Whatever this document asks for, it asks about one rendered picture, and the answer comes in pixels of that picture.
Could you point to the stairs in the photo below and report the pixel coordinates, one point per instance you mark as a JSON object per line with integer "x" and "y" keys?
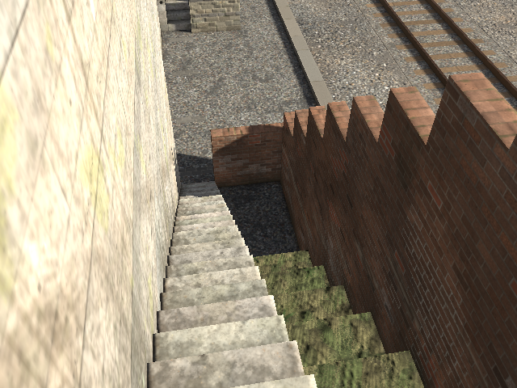
{"x": 218, "y": 327}
{"x": 178, "y": 15}

